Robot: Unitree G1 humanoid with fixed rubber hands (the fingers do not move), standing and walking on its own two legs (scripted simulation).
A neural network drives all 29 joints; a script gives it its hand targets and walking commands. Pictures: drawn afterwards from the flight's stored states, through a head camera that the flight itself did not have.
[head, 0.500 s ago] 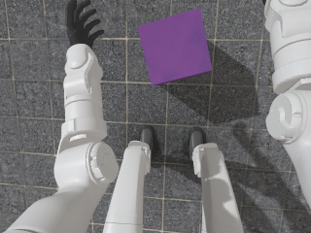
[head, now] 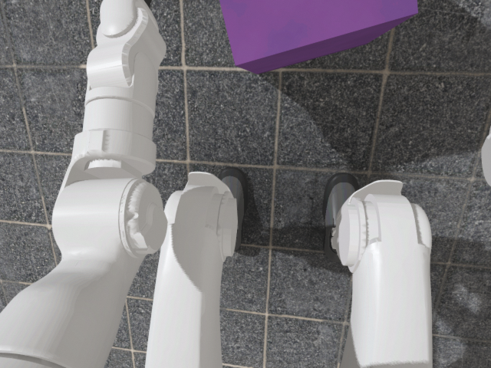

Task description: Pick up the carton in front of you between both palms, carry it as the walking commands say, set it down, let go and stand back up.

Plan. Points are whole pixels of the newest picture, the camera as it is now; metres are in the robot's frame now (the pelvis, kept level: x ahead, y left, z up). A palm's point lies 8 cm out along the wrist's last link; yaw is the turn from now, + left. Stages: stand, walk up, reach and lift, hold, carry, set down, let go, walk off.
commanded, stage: reach and lift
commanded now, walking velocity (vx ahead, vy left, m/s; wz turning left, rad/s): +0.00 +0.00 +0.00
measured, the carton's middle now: out of the picture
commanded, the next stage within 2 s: none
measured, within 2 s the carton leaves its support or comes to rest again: leaves its support in 1.08 s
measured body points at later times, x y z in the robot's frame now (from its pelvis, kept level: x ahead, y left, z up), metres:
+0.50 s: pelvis +0.00 +0.00 -0.06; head +0.39 -0.04 +0.16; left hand +0.56 +0.15 -0.24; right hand +0.61 -0.20 -0.24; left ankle +0.12 +0.13 -0.40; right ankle +0.10 -0.12 -0.40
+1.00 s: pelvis +0.00 -0.01 -0.07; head +0.38 -0.05 +0.16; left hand +0.57 +0.13 -0.23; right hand +0.60 -0.18 -0.24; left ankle +0.12 +0.13 -0.40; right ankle +0.10 -0.12 -0.40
